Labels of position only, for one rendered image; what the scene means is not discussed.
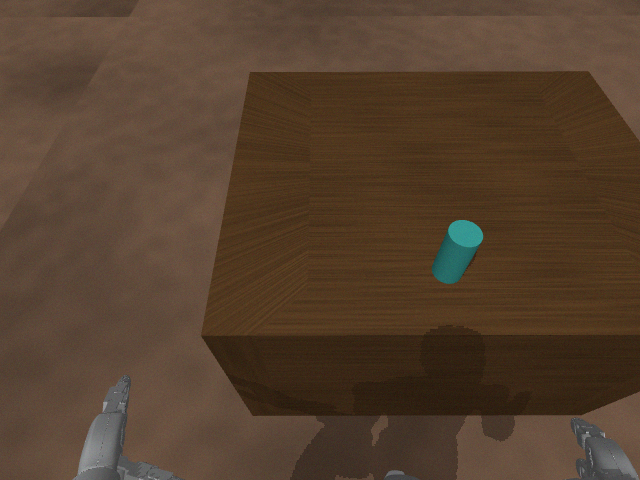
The right robot hand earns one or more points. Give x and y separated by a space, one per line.
604 457

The can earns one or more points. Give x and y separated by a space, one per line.
456 251

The left robot hand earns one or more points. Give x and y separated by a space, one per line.
103 446

